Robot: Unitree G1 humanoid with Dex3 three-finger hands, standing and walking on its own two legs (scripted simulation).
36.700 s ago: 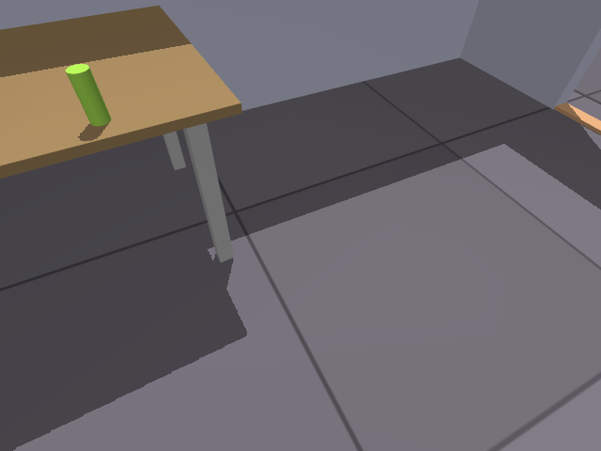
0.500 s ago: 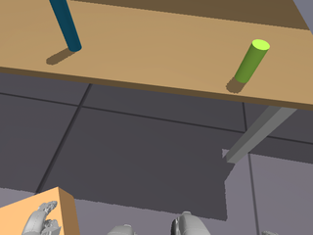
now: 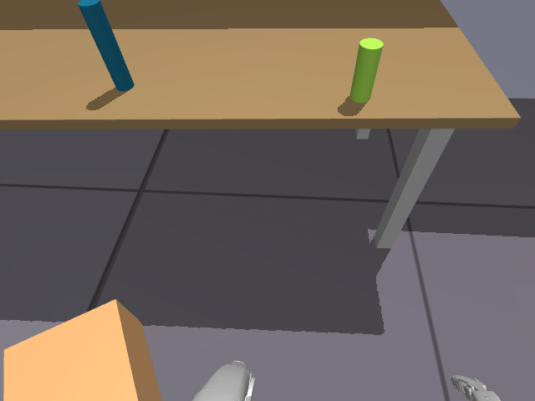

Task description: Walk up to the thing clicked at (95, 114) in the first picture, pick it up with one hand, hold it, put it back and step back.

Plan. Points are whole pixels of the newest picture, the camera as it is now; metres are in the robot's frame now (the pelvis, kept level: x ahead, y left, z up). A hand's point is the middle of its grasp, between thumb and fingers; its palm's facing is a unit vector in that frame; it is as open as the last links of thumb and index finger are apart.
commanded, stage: step back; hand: right
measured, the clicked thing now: (365, 72) +0.81 -0.17 +0.04
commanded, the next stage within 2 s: stand in 1.76 s
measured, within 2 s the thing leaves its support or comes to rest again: neither
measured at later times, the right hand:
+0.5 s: hand out of the picture -0.05 -0.26 -0.12, palm faces -0.12 +0.89 -0.43, open 7.4 cm
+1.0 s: hand out of the picture -0.20 -0.27 -0.16, palm faces -0.14 +0.93 -0.34, open 7.4 cm
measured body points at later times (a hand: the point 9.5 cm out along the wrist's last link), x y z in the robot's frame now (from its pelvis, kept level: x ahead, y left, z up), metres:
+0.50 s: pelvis -0.17 +0.00 +0.01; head -0.12 +0.03 +0.45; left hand -0.08 +0.32 -0.13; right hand -0.04 -0.30 -0.10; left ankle -0.12 +0.12 -0.73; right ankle -0.21 -0.15 -0.64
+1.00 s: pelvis -0.27 -0.02 +0.00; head -0.25 -0.02 +0.45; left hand -0.25 +0.31 -0.11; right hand -0.20 -0.32 -0.13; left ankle -0.28 +0.10 -0.73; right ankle -0.26 -0.14 -0.72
